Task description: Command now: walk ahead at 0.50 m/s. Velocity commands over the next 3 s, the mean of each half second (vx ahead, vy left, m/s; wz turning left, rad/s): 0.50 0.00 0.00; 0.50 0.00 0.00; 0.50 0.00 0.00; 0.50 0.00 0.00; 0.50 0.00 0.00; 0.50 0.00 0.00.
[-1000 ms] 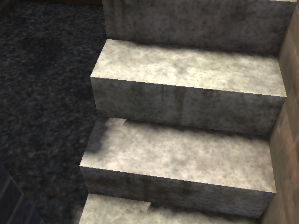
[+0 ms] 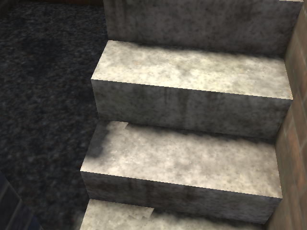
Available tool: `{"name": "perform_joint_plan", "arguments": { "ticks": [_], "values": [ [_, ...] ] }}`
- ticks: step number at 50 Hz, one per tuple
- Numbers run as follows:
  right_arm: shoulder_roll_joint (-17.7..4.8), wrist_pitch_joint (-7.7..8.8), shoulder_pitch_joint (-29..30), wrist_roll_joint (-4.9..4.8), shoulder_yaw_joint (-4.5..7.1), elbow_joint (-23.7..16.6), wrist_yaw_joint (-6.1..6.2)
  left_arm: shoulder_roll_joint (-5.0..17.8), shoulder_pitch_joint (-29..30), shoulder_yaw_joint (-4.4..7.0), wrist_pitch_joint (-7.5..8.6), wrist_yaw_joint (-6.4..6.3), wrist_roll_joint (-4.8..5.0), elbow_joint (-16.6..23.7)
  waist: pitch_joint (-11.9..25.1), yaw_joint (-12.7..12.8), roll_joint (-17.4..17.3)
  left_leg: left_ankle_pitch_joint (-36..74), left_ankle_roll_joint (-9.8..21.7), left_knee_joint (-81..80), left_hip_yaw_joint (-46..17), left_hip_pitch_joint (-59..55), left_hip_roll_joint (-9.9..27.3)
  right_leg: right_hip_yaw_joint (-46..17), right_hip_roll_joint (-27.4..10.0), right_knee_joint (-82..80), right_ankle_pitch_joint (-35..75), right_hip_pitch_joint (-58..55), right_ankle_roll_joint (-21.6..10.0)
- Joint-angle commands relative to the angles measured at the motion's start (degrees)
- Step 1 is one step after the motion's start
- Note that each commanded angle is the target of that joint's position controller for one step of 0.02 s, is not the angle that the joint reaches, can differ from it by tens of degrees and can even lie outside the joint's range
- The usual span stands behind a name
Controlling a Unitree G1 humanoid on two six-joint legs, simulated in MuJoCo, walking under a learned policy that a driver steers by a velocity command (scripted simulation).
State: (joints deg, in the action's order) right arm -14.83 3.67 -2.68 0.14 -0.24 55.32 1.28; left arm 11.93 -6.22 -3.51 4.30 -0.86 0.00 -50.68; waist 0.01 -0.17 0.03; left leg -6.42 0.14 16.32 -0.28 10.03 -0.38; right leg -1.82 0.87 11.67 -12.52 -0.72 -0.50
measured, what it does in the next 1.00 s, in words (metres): stands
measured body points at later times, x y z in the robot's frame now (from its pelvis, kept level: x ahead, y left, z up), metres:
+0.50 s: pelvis +0.00 +0.00 +0.00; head +0.01 +0.00 +0.45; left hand +0.15 +0.22 -0.12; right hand +0.16 -0.26 -0.11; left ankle +0.02 +0.12 -0.75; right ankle -0.07 -0.12 -0.75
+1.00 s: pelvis +0.00 -0.01 +0.00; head +0.01 -0.01 +0.45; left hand +0.15 +0.22 -0.12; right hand +0.16 -0.27 -0.12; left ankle +0.02 +0.12 -0.75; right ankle -0.07 -0.12 -0.75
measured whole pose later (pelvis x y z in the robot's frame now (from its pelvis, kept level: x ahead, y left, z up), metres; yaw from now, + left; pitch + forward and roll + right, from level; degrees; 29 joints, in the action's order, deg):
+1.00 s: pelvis +0.00 -0.01 +0.00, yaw +0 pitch +0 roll +0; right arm -14.9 3.5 -2.8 0.1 -0.1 55.0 1.4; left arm 12.0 -6.3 -3.4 4.3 -0.9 0.0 -50.6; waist 0.1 -0.2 -0.1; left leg -6.9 -0.6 16.6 -0.5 10.0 0.3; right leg -2.0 1.3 11.4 -12.7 -1.0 -0.9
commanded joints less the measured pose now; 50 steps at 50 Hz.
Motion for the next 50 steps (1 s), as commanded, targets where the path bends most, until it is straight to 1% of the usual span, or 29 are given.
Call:
{"name": "perform_joint_plan", "arguments": {
  "ticks": [1, 50],
  "values": [
    [-6.7, 0.76, 3.7, -0.03, 1.31, -3.5, 0.17, 5.3, 2.7, 1.15, 0.79, -0.12, 0.03, 3.6, 4.3, 0.0, 0.7, 14.3, 0.7, 0.1, -5.3, -5.3, 6.8, -4.2, -6.7, -1.5, 10.3, 2.9, 0.2],
    [-6.8, 0.62, 3.6, -0.04, 1.44, -3.8, 0.33, 5.4, 2.5, 1.25, 0.76, -0.13, 0.07, 3.6, 4.5, 0.0, 0.7, 15.1, 0.3, 0.6, -5.0, -5.2, 6.9, -4.4, -6.6, -1.4, 12.5, 2.4, 0.0]
  ]
}}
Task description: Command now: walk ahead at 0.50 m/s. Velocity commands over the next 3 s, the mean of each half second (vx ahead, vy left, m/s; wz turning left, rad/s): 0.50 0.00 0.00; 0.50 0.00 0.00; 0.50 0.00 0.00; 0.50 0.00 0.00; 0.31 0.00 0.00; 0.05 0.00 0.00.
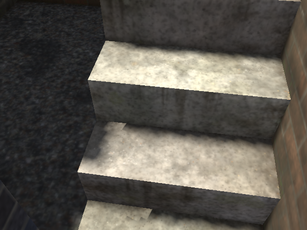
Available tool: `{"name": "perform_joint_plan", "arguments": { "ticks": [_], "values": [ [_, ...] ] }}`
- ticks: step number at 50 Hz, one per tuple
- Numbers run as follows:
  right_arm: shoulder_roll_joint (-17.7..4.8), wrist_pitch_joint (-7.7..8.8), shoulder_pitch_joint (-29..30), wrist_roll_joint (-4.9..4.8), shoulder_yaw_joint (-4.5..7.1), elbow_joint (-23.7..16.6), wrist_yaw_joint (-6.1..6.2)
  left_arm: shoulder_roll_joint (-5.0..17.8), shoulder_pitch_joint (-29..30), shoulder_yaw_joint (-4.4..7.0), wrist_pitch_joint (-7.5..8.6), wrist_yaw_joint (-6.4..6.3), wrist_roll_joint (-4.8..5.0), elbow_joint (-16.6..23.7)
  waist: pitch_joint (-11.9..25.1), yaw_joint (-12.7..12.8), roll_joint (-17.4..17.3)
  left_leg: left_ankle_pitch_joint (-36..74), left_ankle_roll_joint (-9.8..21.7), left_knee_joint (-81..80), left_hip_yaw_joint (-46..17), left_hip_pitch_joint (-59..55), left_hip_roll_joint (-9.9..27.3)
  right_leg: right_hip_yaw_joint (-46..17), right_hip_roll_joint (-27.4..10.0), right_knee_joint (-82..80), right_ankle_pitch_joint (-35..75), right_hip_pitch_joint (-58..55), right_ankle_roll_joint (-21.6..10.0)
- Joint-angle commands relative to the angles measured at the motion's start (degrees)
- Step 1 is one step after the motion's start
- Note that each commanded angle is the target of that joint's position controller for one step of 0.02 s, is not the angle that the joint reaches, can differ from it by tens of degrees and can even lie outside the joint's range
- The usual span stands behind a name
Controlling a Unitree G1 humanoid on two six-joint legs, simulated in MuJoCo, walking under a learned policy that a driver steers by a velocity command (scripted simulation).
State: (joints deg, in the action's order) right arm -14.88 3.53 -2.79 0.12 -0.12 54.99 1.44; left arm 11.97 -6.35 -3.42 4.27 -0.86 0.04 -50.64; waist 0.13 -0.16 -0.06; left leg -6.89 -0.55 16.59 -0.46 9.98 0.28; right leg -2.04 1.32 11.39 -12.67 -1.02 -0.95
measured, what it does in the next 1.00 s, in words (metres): stands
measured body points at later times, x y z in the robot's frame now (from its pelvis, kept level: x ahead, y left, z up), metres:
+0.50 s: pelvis +0.00 +0.00 +0.00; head +0.01 +0.00 +0.45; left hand +0.15 +0.22 -0.12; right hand +0.15 -0.26 -0.12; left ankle +0.02 +0.13 -0.75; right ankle -0.07 -0.11 -0.75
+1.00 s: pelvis +0.00 +0.00 +0.00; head +0.01 +0.00 +0.45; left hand +0.15 +0.22 -0.12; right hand +0.15 -0.26 -0.12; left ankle +0.02 +0.13 -0.75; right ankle -0.07 -0.11 -0.75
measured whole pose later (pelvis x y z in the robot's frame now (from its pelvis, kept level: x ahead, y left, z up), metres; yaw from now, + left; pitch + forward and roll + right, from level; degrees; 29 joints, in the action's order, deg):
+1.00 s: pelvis +0.00 +0.00 +0.00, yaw +0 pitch +0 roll +0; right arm -14.9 3.3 -3.3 0.1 -0.2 54.4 1.4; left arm 11.8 -6.6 -3.6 4.1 -0.9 0.1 -50.7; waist 0.2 -0.1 -0.1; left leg -7.2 -0.7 17.0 -0.6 10.1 0.4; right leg -2.1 1.2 11.4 -12.9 -1.1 -0.8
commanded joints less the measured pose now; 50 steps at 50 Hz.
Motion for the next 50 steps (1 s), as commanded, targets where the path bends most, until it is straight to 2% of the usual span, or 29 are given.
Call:
{"name": "perform_joint_plan", "arguments": {
  "ticks": [1, 29, 30, 32, 50],
  "values": [
    [-6.7, 0.76, 3.7, -0.03, 1.32, -3.5, 0.18, 5.3, 2.6, 1.17, 0.79, -0.13, 0.03, 3.6, 4.4, 0.0, 0.8, 15.6, 1.0, 0.4, -4.8, -5.2, 6.3, -4.2, -7.0, -1.1, 12.7, 2.7, 0.4],
    [-6.7, 0.59, 3.2, -0.08, 1.25, -3.9, 0.13, 5.1, 2.4, 0.99, 0.64, -0.19, 0.06, 3.4, 4.4, 0.0, 0.8, 15.7, 0.9, 0.7, -4.7, -4.9, 6.1, -4.2, -6.9, -1.0, 13.2, 2.4, 0.5],
    [-6.3, 0.66, 3.7, 0.01, 0.98, -4.5, 0.01, 4.7, 2.7, 0.83, 0.54, -0.22, -0.08, 3.5, 4.3, -0.1, 1.1, 16.7, 0.9, 0.6, -4.8, -4.7, 6.5, -4.0, -7.1, -0.6, 14.7, 2.5, 0.4],
    [-6.9, 0.60, 3.0, -0.12, 1.23, -4.0, 0.12, 5.2, 2.3, 1.01, 0.60, -0.18, 0.11, 3.5, 5.0, 0.1, 0.5, 15.9, 0.9, 0.8, -4.7, -5.0, 6.1, -4.2, -7.0, -0.8, 13.5, 2.0, 0.5],
    [-6.7, 0.58, 3.1, -0.06, 1.27, -4.1, 0.10, 5.1, 2.3, 1.01, 0.64, -0.19, 0.07, 3.5, 4.3, 0.0, 0.8, 15.5, 0.9, 0.7, -4.7, -4.9, 6.1, -4.2, -6.9, -1.0, 12.9, 2.5, 0.5]
  ]
}}
Next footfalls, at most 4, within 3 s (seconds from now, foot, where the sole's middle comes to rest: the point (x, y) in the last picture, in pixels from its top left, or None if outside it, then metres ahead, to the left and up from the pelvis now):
none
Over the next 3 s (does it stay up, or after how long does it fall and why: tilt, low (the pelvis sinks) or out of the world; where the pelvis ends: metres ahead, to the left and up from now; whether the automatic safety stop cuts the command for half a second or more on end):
stays up -0.02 0.01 0.00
